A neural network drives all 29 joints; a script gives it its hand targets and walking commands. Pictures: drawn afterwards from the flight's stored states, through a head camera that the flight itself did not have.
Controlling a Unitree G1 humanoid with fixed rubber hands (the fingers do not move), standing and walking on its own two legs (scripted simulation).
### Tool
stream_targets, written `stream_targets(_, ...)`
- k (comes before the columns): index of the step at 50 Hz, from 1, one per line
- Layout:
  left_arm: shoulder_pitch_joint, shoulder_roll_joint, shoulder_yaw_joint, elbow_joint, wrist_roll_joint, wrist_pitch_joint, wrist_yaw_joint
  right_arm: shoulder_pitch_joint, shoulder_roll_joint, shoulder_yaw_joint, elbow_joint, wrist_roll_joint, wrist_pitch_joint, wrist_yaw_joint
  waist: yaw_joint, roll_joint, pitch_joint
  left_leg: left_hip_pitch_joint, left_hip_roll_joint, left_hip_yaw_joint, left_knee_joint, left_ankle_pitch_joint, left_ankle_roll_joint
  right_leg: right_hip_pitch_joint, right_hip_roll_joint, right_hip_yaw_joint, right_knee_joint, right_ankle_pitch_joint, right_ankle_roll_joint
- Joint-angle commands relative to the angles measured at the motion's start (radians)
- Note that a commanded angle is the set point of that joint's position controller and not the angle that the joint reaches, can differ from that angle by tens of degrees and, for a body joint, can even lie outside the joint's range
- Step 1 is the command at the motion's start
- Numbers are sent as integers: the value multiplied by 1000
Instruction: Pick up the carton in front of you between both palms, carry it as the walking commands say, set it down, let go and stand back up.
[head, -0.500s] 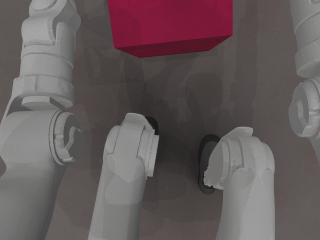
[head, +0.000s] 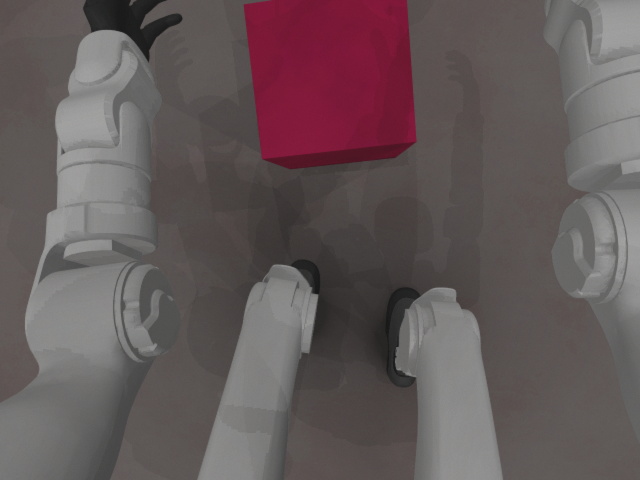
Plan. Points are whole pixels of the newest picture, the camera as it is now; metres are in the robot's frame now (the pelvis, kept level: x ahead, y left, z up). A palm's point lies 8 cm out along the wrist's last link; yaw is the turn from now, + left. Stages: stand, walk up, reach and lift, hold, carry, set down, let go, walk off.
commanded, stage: set down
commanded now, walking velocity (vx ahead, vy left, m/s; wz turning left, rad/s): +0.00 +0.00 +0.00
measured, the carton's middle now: (334, 96) +0.55 +0.08 -0.40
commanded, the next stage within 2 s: let go in 0.30 s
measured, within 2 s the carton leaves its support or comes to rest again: neither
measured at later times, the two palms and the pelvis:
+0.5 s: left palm out of the picture +0.49 +0.25 +0.03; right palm out of the picture +0.58 -0.14 +0.03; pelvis +0.03 +0.00 +0.13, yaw -1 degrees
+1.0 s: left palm out of the picture +0.33 +0.26 +0.14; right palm out of the picture +0.40 -0.17 +0.13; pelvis +0.08 +0.02 +0.22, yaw +0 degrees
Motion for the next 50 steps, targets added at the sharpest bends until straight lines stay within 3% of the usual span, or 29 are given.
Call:
stream_targets(1, -203, 136, 7, -139, 0, -12, -5, -313, -103, -25, -137, -10, -12, 3, 54, -153, -1265, 728, -37, 97, -161, 486, -37, 691, 39, -47, -195, 392, 12)
stream_targets(14, -112, 78, 53, -132, 77, -31, -36, -215, -64, -92, -77, -69, -39, 46, 53, -124, -1117, 880, -29, 81, -436, 500, -45, 812, 26, -30, -480, 417, 18)
stream_targets(17, -73, 58, 62, -128, 109, -42, -52, -162, -40, -123, -70, -100, -49, 48, 38, -117, -1100, 918, -28, 81, -490, 502, -45, 864, 21, -26, -545, 439, 23)
stream_targets(21, 50, 59, 56, -151, 152, -63, -91, -19, 20, -163, -121, -143, -63, 18, 19, -108, -1170, 1007, -33, 84, -553, 579, -34, 1005, 21, -14, -623, 558, 33)
stream_targets(26, 280, 90, -6, -220, 192, -99, -164, 253, 142, -191, -297, -169, -86, -63, 1, -77, -1218, 1138, -34, 73, -630, 673, -13, 1168, 22, 4, -707, 708, 43)
stream_targets(31, 475, 104, -82, -278, 189, -127, -215, 477, 209, -168, -467, -156, -119, -102, -5, -20, -1062, 1350, -15, 35, -722, 655, 5, 1112, 23, -15, -824, 555, 46)
stream_targets(37, 728, 77, -157, -278, 143, -168, -242, 741, 233, -140, -517, -144, -165, -81, -34, -1, -853, 1535, 9, -9, -820, 579, 5, 1107, 10, -29, -932, 380, 38)
stream_targets(50, 1231, 42, -290, -394, 74, -259, -196, 1276, 200, -71, -505, -87, -277, -25, -78, 86, -571, 1851, 30, -67, -971, 688, -19, 1277, -3, -22, -1089, 352, 1)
